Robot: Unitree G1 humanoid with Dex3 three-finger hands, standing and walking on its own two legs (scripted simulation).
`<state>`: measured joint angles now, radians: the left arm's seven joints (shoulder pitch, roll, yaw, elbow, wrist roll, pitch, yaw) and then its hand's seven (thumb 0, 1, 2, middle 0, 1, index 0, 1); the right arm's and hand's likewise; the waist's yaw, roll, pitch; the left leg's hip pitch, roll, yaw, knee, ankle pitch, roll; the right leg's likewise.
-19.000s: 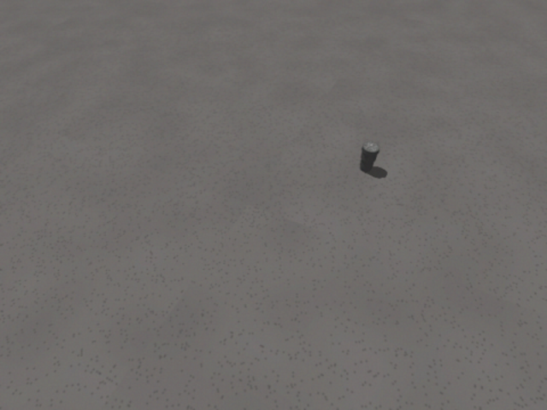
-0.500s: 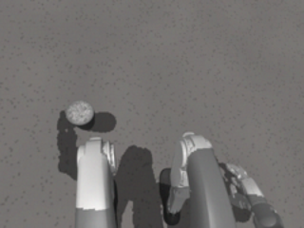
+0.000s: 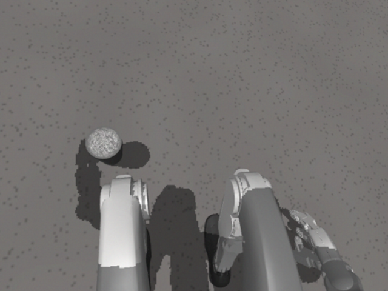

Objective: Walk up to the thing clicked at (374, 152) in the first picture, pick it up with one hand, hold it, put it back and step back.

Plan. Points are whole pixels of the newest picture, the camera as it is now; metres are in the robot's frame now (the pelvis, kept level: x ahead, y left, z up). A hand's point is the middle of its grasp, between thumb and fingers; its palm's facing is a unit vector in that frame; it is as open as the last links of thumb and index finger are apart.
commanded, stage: go down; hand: left
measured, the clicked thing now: (108, 149) +0.43 +0.22 -0.30
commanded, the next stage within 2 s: none
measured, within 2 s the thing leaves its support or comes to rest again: neither
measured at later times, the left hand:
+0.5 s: hand out of the picture +0.35 +0.41 +0.02, palm faces +0.10 -0.99 -0.04, open 17.7 cm
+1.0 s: hand out of the picture +0.35 +0.41 +0.02, palm faces +0.10 -0.99 -0.05, open 17.7 cm
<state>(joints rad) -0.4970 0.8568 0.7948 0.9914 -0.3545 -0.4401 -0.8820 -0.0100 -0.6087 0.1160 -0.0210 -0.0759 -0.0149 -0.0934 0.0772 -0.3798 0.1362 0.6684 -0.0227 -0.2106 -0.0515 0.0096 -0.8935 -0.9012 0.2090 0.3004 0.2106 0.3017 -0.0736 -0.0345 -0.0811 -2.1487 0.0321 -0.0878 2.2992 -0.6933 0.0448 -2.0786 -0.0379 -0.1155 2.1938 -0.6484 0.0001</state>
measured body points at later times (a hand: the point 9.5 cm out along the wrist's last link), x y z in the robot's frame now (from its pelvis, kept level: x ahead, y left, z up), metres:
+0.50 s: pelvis +0.00 +0.00 +0.00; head +0.20 +0.08 +0.40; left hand +0.34 +0.46 +0.03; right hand +0.19 -0.27 -0.09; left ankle +0.08 +0.11 -0.34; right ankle +0.11 -0.12 -0.34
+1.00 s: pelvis +0.00 +0.00 +0.00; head +0.20 +0.08 +0.40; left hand +0.34 +0.47 +0.03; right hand +0.19 -0.27 -0.09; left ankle +0.08 +0.11 -0.34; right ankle +0.11 -0.12 -0.34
